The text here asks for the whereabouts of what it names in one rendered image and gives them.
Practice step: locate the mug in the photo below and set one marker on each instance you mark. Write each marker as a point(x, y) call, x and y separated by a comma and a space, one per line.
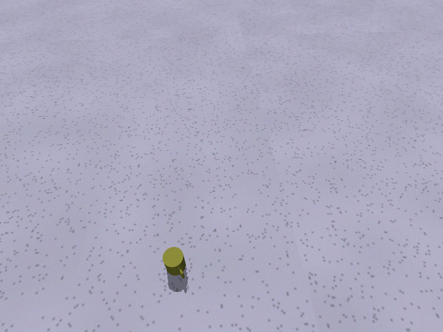
point(174, 261)

